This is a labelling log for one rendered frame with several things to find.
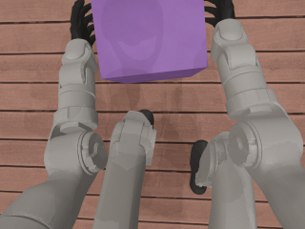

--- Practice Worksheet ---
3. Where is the robot right upper arm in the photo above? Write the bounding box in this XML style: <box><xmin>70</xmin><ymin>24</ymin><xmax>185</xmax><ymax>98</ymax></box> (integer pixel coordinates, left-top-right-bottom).
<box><xmin>227</xmin><ymin>116</ymin><xmax>305</xmax><ymax>229</ymax></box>

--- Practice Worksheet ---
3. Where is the robot left hand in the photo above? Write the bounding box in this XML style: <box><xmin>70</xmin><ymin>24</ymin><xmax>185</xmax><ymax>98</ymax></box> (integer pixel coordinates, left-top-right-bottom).
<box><xmin>70</xmin><ymin>0</ymin><xmax>96</xmax><ymax>48</ymax></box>

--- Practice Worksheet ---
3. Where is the robot left upper arm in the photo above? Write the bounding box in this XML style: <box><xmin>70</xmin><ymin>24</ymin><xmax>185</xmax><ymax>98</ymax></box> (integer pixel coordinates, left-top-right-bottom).
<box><xmin>0</xmin><ymin>130</ymin><xmax>109</xmax><ymax>229</ymax></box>

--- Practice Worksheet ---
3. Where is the left robot foot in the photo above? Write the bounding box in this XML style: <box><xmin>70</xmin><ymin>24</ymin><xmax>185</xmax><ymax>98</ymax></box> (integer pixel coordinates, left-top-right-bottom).
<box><xmin>139</xmin><ymin>109</ymin><xmax>154</xmax><ymax>128</ymax></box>

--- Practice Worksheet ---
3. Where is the right robot forearm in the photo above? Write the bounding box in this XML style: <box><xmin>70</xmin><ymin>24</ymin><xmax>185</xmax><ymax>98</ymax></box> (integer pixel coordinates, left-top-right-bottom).
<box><xmin>210</xmin><ymin>18</ymin><xmax>304</xmax><ymax>152</ymax></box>

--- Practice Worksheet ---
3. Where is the carton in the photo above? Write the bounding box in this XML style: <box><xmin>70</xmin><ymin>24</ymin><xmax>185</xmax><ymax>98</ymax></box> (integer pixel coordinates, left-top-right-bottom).
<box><xmin>91</xmin><ymin>0</ymin><xmax>209</xmax><ymax>84</ymax></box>

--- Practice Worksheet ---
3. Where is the left robot forearm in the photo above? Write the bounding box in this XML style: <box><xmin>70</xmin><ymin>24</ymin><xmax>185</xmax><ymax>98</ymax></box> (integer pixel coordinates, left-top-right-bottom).
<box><xmin>44</xmin><ymin>38</ymin><xmax>99</xmax><ymax>169</ymax></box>

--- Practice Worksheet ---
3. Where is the robot right hand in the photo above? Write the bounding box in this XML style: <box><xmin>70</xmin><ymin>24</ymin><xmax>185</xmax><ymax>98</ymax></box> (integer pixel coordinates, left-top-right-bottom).
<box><xmin>204</xmin><ymin>0</ymin><xmax>235</xmax><ymax>28</ymax></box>

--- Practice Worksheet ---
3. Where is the right robot thigh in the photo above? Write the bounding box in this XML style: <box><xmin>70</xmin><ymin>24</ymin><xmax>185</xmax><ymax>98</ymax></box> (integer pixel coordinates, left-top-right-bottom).
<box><xmin>203</xmin><ymin>138</ymin><xmax>257</xmax><ymax>229</ymax></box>

